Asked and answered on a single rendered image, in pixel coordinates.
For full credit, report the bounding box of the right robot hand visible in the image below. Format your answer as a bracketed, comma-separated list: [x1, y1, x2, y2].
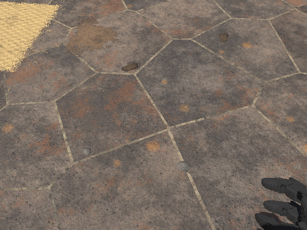
[255, 177, 307, 230]

